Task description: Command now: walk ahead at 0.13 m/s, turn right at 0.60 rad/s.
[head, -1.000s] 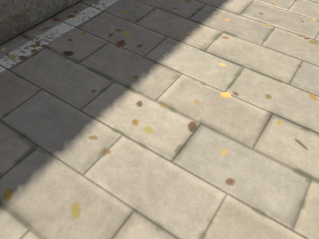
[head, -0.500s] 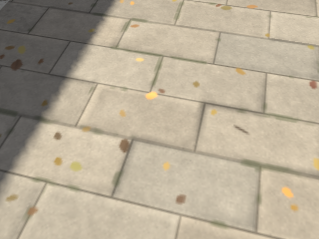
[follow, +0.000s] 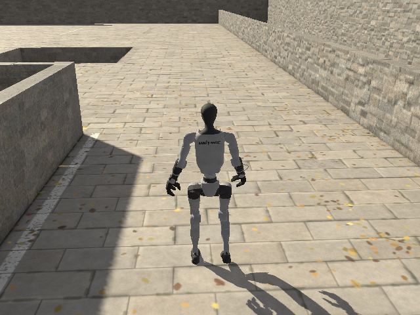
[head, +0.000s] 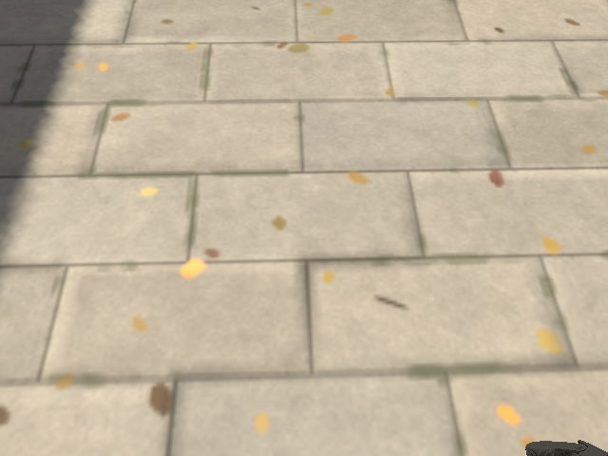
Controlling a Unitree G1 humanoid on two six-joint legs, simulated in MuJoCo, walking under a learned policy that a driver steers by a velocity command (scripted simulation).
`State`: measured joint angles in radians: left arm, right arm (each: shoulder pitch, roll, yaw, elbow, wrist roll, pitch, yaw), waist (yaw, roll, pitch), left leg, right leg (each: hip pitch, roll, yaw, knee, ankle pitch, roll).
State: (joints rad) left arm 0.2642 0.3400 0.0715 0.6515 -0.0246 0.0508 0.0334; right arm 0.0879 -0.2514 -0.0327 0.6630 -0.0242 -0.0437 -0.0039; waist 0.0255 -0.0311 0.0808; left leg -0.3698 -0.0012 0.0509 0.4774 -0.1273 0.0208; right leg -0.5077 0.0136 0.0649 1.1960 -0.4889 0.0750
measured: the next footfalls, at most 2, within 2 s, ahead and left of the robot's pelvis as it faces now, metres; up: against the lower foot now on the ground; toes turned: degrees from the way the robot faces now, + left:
right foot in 0.28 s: +0.08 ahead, -0.14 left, +0.00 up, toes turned -12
left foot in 0.74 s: +0.41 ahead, -0.01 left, +0.00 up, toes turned -20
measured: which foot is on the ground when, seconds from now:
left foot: down 0.00-0.28, up 0.30-0.72, down 0.74-1.00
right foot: up 0.00-0.26, down 0.28-0.76, up 0.78-1.00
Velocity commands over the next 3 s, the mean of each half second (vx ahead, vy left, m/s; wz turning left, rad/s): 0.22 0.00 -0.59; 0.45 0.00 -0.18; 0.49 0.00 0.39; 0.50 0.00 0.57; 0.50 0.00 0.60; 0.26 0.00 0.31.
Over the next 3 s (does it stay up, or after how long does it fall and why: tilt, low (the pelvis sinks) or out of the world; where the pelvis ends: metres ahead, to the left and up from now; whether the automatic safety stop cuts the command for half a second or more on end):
stays up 1.31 -0.01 0.00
